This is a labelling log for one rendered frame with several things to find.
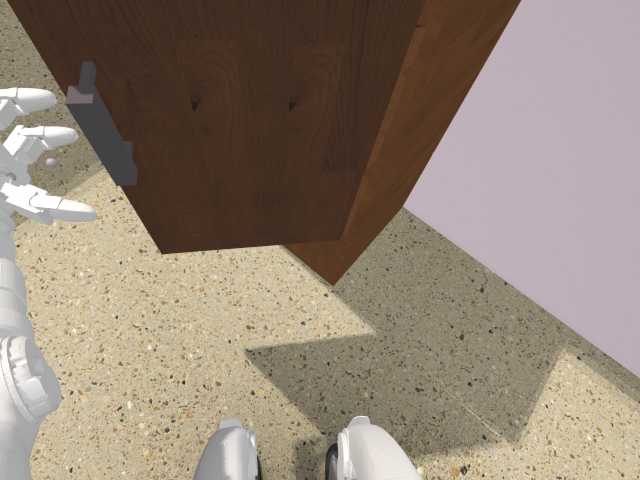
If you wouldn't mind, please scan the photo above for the left robot hand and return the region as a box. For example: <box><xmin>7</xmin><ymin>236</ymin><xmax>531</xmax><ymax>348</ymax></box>
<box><xmin>0</xmin><ymin>87</ymin><xmax>98</xmax><ymax>226</ymax></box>

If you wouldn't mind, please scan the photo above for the robot thigh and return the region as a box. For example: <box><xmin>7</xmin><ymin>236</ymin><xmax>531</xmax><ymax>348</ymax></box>
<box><xmin>192</xmin><ymin>426</ymin><xmax>258</xmax><ymax>480</ymax></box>
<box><xmin>337</xmin><ymin>424</ymin><xmax>423</xmax><ymax>480</ymax></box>

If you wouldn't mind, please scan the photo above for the cupboard door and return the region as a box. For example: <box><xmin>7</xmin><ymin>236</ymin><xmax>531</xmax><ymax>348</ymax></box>
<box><xmin>7</xmin><ymin>0</ymin><xmax>425</xmax><ymax>254</ymax></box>

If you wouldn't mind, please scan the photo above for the robot left forearm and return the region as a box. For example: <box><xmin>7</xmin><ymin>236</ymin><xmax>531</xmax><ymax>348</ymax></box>
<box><xmin>0</xmin><ymin>209</ymin><xmax>35</xmax><ymax>342</ymax></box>

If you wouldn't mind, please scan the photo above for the handle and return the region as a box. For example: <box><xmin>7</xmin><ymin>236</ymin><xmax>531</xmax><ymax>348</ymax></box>
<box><xmin>65</xmin><ymin>62</ymin><xmax>138</xmax><ymax>186</ymax></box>

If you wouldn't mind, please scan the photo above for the robot left thigh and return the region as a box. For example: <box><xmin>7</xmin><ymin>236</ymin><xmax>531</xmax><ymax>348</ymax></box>
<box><xmin>192</xmin><ymin>426</ymin><xmax>258</xmax><ymax>480</ymax></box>

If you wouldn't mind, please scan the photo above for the robot right thigh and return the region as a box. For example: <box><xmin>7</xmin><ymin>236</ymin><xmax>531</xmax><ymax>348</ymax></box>
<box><xmin>337</xmin><ymin>424</ymin><xmax>423</xmax><ymax>480</ymax></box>

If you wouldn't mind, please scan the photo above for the left robot upper arm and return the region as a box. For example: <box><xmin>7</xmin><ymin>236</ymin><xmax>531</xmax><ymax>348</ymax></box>
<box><xmin>0</xmin><ymin>336</ymin><xmax>62</xmax><ymax>480</ymax></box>

